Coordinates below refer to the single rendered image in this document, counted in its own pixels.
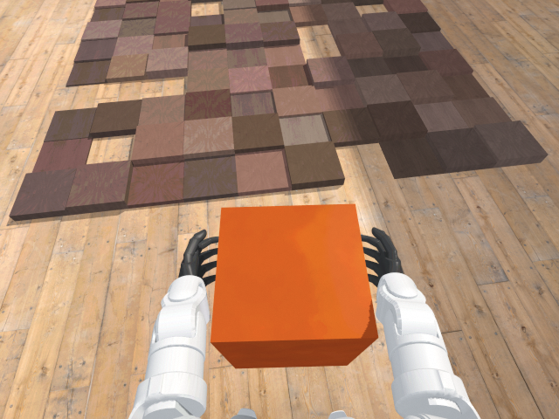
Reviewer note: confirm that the robot right hand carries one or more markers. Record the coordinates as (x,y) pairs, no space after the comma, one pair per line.
(386,256)

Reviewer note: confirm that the left robot forearm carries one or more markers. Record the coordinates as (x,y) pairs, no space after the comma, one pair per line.
(174,383)

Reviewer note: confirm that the right robot forearm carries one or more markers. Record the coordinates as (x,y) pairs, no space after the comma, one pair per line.
(423,378)

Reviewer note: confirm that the robot left hand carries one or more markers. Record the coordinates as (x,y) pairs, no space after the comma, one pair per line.
(193,258)

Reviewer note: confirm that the carton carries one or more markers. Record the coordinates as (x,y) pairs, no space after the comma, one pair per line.
(292,288)

